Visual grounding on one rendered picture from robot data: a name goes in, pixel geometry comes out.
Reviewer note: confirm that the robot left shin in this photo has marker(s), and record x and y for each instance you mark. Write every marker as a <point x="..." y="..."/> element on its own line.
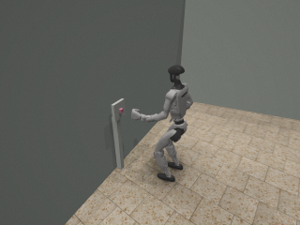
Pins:
<point x="162" y="163"/>

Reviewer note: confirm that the robot left forearm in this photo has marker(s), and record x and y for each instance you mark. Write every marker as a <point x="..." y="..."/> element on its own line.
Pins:
<point x="152" y="118"/>

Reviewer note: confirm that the panel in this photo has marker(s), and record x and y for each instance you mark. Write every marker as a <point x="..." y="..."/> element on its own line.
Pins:
<point x="117" y="134"/>

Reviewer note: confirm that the robot left upper arm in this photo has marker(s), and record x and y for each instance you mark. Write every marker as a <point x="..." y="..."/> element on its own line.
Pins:
<point x="169" y="99"/>

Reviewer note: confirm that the robot left hand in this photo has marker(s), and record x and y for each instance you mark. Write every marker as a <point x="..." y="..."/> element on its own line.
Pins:
<point x="134" y="114"/>

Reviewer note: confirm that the robot right upper arm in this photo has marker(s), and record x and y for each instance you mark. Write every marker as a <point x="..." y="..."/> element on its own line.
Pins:
<point x="189" y="97"/>

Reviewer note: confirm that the left robot thigh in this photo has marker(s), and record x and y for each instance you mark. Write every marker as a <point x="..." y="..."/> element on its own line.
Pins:
<point x="170" y="136"/>

